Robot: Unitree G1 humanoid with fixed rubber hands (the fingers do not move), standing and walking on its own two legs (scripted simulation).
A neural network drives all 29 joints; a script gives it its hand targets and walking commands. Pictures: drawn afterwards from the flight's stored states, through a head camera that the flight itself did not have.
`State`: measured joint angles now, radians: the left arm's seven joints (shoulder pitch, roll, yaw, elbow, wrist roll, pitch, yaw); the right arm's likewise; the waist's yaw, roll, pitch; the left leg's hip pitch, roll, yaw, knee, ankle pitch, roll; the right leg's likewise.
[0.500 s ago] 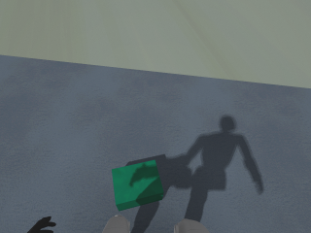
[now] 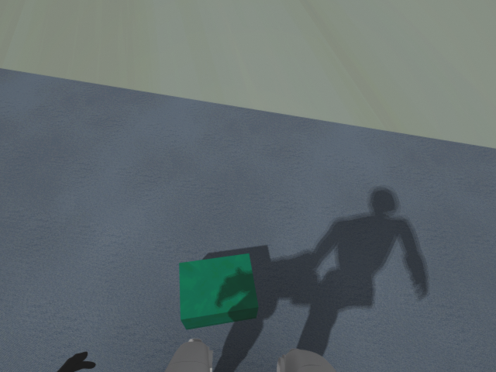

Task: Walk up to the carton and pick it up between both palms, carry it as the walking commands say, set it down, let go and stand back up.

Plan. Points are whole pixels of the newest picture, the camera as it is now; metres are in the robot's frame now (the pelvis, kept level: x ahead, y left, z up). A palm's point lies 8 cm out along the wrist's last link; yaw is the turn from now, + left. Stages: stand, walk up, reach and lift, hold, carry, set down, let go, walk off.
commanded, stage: walk up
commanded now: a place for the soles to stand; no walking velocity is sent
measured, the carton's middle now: (218, 290) +0.44 +0.11 -0.65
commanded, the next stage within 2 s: none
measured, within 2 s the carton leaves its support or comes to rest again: neither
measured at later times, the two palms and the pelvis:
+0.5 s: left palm out of the picture +0.06 +0.31 -0.11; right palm out of the picture +0.06 -0.35 -0.07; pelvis +0.00 -0.01 +0.00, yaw +3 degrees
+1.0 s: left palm out of the picture +0.04 +0.30 -0.11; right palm out of the picture +0.09 -0.36 -0.07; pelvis +0.00 -0.02 +0.01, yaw +6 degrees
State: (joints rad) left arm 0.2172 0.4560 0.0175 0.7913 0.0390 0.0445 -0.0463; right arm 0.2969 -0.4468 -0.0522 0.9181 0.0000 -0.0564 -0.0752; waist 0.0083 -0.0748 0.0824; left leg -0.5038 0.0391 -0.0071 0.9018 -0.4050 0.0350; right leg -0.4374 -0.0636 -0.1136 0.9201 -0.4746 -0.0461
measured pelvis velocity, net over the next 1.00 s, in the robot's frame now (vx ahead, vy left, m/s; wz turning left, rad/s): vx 0.00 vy -0.02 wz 0.10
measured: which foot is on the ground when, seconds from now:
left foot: up 0.00-0.28, down 0.30-0.52, up 0.54-0.74, down 0.76-1.00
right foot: down 0.00-1.00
